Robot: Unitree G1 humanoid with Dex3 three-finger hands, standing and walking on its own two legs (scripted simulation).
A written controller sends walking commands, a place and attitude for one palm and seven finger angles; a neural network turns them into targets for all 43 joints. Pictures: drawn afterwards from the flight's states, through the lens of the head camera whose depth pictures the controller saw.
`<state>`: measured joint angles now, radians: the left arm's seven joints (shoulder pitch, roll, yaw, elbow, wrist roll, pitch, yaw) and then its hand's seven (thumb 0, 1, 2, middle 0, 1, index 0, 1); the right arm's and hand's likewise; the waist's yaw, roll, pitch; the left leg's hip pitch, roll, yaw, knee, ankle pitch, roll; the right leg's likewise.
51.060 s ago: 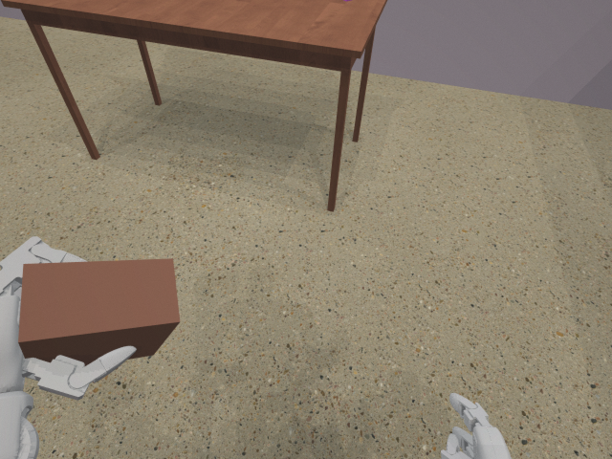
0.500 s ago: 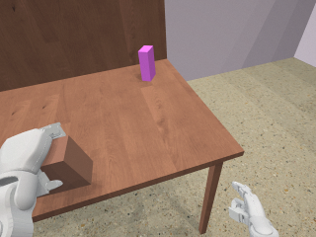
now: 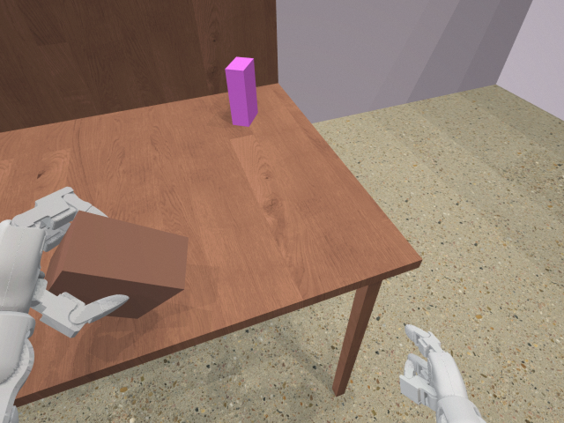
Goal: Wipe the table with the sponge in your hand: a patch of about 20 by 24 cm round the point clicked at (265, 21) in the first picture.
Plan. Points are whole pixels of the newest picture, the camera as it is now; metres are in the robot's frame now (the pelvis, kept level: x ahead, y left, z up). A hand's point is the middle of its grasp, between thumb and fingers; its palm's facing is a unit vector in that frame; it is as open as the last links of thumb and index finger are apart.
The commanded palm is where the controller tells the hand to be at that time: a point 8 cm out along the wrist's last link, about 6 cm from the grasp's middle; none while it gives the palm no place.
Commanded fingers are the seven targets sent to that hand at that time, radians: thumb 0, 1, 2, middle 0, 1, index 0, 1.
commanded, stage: step back with the hand held close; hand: left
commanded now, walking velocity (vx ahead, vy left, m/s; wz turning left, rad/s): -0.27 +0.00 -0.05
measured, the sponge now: (129, 275) +0.24 +0.22 +0.14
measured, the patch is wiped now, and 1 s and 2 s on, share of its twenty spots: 1.00 1.00 1.00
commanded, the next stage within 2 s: stop stepping back and stand still in 1.28 s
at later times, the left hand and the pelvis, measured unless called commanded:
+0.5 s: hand (55, 285) +0.18 +0.24 +0.21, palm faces +0.36 -0.81 -0.46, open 10.2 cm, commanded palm +0.13 +0.29 +0.22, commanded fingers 0.00 0.10 1.30 -1.20 -1.60 -1.20 -1.60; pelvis -0.04 +0.02 -0.02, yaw -1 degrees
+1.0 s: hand out of the picture +0.09 +0.28 +0.22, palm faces +0.53 -0.75 -0.38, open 10.2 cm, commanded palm +0.05 +0.30 +0.22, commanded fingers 0.00 0.10 1.30 -1.20 -1.60 -1.20 -1.60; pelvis -0.11 +0.02 -0.02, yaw +1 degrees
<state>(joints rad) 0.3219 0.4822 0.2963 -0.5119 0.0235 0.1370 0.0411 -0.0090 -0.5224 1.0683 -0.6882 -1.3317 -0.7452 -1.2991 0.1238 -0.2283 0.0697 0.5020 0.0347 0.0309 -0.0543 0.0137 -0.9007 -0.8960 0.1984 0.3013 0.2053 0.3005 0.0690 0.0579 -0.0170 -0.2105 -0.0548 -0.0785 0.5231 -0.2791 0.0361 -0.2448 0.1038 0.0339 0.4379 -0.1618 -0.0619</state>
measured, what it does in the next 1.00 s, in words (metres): walks backwards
